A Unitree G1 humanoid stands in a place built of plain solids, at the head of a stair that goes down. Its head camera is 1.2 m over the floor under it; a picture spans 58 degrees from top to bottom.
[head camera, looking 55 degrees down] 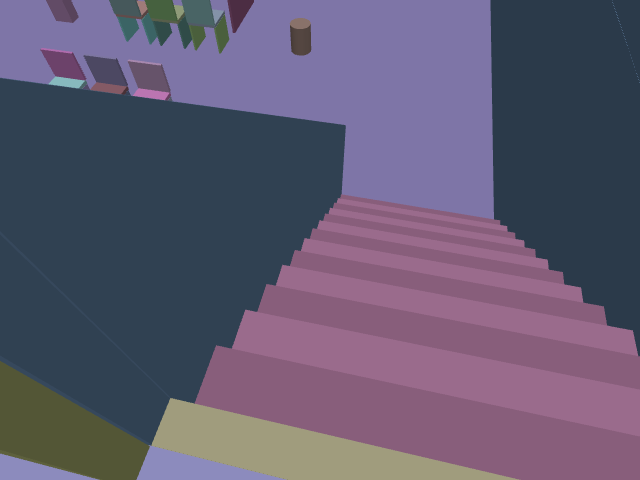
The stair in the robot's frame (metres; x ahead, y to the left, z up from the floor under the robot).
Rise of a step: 0.20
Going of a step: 0.23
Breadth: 1.78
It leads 12 degrees to the right of straight ahead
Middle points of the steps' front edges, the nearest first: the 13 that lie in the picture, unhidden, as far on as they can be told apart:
0.36 -0.52 -0.20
0.59 -0.57 -0.39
0.82 -0.61 -0.59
1.04 -0.66 -0.79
1.27 -0.71 -0.99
1.50 -0.76 -1.18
1.73 -0.81 -1.38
1.96 -0.86 -1.58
2.18 -0.91 -1.78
2.41 -0.96 -1.97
2.64 -1.01 -2.17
2.87 -1.06 -2.37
3.09 -1.11 -2.57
